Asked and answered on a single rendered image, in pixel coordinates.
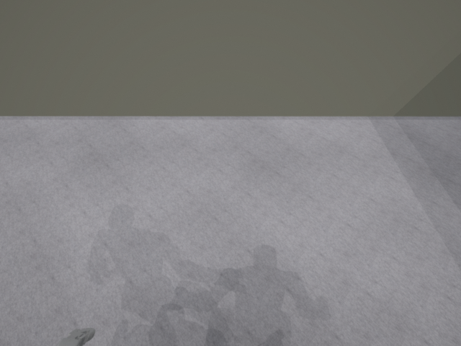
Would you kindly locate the left robot hand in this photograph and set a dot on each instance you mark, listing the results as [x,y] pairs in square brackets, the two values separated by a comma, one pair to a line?
[77,337]

